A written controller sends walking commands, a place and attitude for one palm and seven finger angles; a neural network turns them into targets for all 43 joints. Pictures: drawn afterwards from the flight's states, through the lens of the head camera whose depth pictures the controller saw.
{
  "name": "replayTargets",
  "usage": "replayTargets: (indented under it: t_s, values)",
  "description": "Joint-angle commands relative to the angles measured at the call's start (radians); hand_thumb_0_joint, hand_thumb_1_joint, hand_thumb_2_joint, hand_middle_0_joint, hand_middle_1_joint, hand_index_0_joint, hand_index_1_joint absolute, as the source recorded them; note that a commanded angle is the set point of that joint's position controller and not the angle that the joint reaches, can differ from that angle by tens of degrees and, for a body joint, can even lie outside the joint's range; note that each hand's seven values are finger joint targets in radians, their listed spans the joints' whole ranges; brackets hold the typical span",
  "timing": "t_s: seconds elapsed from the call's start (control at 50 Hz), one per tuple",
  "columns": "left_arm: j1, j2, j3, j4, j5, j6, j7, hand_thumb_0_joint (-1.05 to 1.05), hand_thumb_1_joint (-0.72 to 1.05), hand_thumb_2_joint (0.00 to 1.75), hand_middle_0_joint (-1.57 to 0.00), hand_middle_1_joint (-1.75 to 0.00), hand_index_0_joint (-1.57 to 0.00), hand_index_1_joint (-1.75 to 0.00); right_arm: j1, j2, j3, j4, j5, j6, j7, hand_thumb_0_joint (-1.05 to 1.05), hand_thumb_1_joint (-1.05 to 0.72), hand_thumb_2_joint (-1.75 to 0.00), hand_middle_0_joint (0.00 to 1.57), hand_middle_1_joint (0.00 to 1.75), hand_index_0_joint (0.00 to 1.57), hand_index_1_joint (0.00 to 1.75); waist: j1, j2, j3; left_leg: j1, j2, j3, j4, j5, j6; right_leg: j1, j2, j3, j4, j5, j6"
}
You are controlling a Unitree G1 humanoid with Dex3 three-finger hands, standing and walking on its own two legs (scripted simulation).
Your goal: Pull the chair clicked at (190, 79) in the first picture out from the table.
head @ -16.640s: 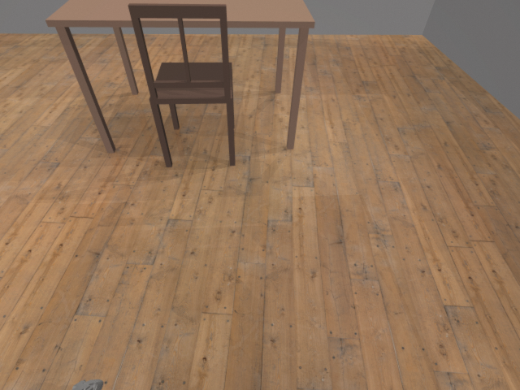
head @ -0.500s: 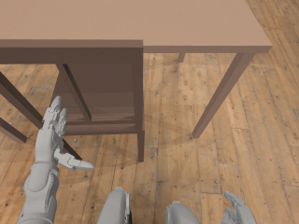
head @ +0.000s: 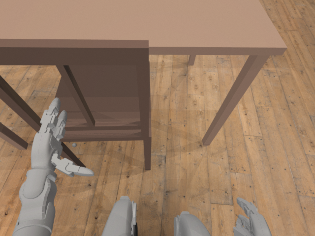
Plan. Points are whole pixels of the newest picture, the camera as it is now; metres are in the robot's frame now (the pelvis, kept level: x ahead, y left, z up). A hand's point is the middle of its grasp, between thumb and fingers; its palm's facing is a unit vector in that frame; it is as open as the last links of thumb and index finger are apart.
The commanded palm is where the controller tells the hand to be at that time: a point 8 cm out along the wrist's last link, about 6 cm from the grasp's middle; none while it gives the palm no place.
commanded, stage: push the fingers through the gap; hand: left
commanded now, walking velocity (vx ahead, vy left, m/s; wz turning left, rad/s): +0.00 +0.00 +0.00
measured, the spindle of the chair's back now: (79, 99) +0.46 +0.24 +0.02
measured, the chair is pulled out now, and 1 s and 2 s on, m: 0.00 0.00 0.00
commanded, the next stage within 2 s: hook a spindle and tug to test in 1.48 s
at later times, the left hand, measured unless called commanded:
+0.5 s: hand (78, 125) +0.37 +0.22 +0.03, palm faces +0.08 -1.00 -0.05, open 16.9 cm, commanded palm +0.35 +0.26 +0.03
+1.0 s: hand (80, 110) +0.42 +0.23 +0.03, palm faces +0.09 -1.00 -0.03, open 16.9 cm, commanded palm +0.41 +0.27 +0.03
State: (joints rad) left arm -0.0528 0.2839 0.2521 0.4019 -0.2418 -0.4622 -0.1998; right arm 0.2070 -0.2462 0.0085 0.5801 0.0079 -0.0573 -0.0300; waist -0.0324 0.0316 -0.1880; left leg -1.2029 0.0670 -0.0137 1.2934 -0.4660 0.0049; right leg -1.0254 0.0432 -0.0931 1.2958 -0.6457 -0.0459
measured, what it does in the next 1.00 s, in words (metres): stands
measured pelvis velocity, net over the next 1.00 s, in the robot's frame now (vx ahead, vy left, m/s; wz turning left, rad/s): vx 0.00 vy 0.02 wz -0.02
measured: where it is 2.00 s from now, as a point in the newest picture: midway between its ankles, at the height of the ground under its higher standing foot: outside the picture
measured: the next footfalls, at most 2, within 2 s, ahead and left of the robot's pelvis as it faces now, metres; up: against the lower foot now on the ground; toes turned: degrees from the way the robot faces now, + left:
none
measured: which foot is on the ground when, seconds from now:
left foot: down 0.00-1.00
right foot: down 0.00-1.00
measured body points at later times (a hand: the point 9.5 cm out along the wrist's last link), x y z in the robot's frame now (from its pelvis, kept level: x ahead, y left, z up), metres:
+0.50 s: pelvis +0.00 +0.01 +0.00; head +0.11 +0.03 +0.44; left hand +0.36 +0.27 +0.04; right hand +0.12 -0.25 -0.11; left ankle +0.07 +0.12 -0.61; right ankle -0.01 -0.10 -0.61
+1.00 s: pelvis +0.00 +0.02 +0.00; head +0.12 +0.04 +0.43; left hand +0.41 +0.28 +0.03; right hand +0.09 -0.25 -0.11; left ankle +0.07 +0.12 -0.61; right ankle -0.01 -0.10 -0.61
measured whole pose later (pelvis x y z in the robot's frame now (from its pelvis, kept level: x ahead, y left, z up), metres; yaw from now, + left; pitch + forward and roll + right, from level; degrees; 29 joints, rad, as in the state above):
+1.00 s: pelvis +0.00 +0.02 +0.00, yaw -1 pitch +24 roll -4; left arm -0.50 0.37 0.33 0.82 -0.17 -0.47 -0.20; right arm 0.26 -0.25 0.02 0.63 -0.01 0.01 -0.01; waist -0.09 0.03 -0.17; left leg -1.26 0.07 -0.01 1.30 -0.46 0.03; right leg -1.08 0.04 -0.08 1.29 -0.63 -0.02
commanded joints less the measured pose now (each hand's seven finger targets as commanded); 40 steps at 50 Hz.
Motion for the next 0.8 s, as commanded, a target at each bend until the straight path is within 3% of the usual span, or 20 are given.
replayTargets:
  t_s: [0.0,0.1,0.14,0.24,0.36,0.44,0.52,0.56,0.64,0.66,0.76,0.78]
  values:
    - [-0.266,0.164,0.043,-0.179,-0.011,-0.059,-0.012,0.00,-0.50,0.30,-0.06,-0.08,-0.06,-0.08,0.024,-0.154,-0.057,-0.105,0.005,-0.046,-0.016,0.00,-0.90,-0.90,0.20,0.30,0.20,0.30,-0.030,0.054,-0.310,0.374,-0.034,-0.027,-0.131,0.147,0.034,0.017,-0.001,0.086,-0.232,0.249,0.030]
    - [-0.273,0.181,0.057,-0.171,-0.011,-0.053,-0.012,0.00,-0.50,0.30,-0.06,-0.08,-0.06,-0.08,0.037,-0.155,-0.060,-0.102,0.005,-0.046,-0.013,0.00,-0.90,-0.90,0.20,0.30,0.20,0.30,-0.016,0.064,-0.365,0.421,-0.032,-0.029,-0.140,0.203,0.031,0.038,-0.001,0.080,-0.226,0.297,0.028]
    - [-0.286,0.211,0.083,-0.141,-0.006,-0.046,-0.004,0.00,-0.50,0.30,-0.06,-0.08,-0.06,-0.08,0.046,-0.159,-0.059,-0.095,0.003,-0.041,-0.012,0.00,-0.90,-0.90,0.20,0.30,0.20,0.30,-0.016,0.055,-0.354,0.411,-0.031,-0.031,-0.140,0.209,0.032,0.038,0.002,0.077,-0.223,0.303,0.026]
    - [-0.364,0.220,0.091,-0.085,0.004,-0.042,0.012,0.00,-0.50,0.30,-0.06,-0.08,-0.06,-0.08,0.058,-0.160,-0.057,-0.088,0.003,-0.028,-0.010,0.00,-0.90,-0.90,0.20,0.30,0.20,0.30,-0.027,0.045,-0.328,0.390,-0.030,-0.032,-0.142,0.181,0.030,0.019,0.004,0.074,-0.223,0.276,0.027]
    - [-0.397,0.196,0.069,-0.071,0.016,-0.061,0.015,0.00,-0.50,0.30,-0.06,-0.08,-0.06,-0.08,0.073,-0.162,-0.063,-0.084,-0.001,-0.022,-0.004,0.00,-0.90,-0.90,0.20,0.30,0.20,0.30,-0.026,0.076,-0.389,0.467,-0.027,-0.039,-0.150,0.229,0.023,0.002,0.003,0.064,-0.218,0.298,0.023]
    - [-0.474,0.214,0.069,-0.001,0.024,-0.053,0.012,0.00,-0.50,0.30,-0.06,-0.08,-0.06,-0.08,0.091,-0.169,-0.060,-0.068,-0.002,-0.011,-0.002,0.00,-0.90,-0.90,0.20,0.30,0.20,0.30,-0.046,0.053,-0.344,0.438,-0.026,-0.047,-0.149,0.201,0.026,-0.018,0.006,0.060,-0.222,0.276,0.024]
    - [-0.511,0.240,0.099,0.036,0.026,-0.055,0.016,0.00,-0.50,0.30,-0.06,-0.08,-0.06,-0.08,0.094,-0.169,-0.062,-0.065,-0.001,0.002,-0.005,0.00,-0.90,-0.90,0.20,0.30,0.20,0.30,-0.040,0.045,-0.357,0.432,-0.028,-0.040,-0.147,0.200,0.025,-0.006,0.004,0.065,-0.225,0.279,0.026]
    - [-0.555,0.241,0.094,0.027,0.029,-0.065,0.018,0.00,-0.50,0.30,-0.06,-0.08,-0.06,-0.08,0.096,-0.168,-0.060,-0.062,-0.003,0.003,-0.003,0.00,-0.90,-0.90,0.20,0.30,0.20,0.30,-0.043,0.084,-0.375,0.461,-0.028,-0.044,-0.146,0.217,0.023,-0.021,0.004,0.063,-0.220,0.285,0.023]
    - [-0.576,0.274,0.122,0.068,0.035,-0.073,0.016,0.00,-0.50,0.30,-0.06,-0.08,-0.06,-0.08,0.109,-0.171,-0.059,-0.057,-0.007,0.011,-0.002,0.00,-0.90,-0.90,0.20,0.30,0.20,0.30,-0.040,0.077,-0.388,0.455,-0.028,-0.045,-0.140,0.228,0.024,-0.010,0.007,0.065,-0.217,0.292,0.021]
    - [-0.599,0.275,0.115,0.080,0.039,-0.074,0.013,0.00,-0.50,0.30,-0.06,-0.08,-0.06,-0.08,0.109,-0.171,-0.056,-0.054,-0.006,0.014,-0.001,0.00,-0.90,-0.90,0.20,0.30,0.20,0.30,-0.044,0.096,-0.381,0.462,-0.026,-0.046,-0.143,0.227,0.021,-0.025,0.006,0.062,-0.216,0.289,0.021]
    - [-0.662,0.274,0.109,0.144,0.042,-0.069,-0.005,0.00,-0.50,0.30,-0.06,-0.08,-0.06,-0.08,0.125,-0.179,-0.059,-0.042,-0.007,0.024,-0.001,0.00,-0.90,-0.90,0.20,0.30,0.20,0.30,-0.060,0.072,-0.384,0.467,-0.024,-0.054,-0.136,0.227,0.023,-0.045,0.007,0.059,-0.215,0.286,0.022]
    - [-0.664,0.266,0.100,0.151,0.042,-0.067,-0.009,0.00,-0.50,0.30,-0.06,-0.08,-0.06,-0.08,0.127,-0.178,-0.059,-0.041,-0.006,0.027,-0.001,0.00,-0.90,-0.90,0.20,0.30,0.20,0.30,-0.059,0.098,-0.382,0.480,-0.024,-0.054,-0.140,0.228,0.021,-0.056,0.007,0.057,-0.217,0.282,0.020]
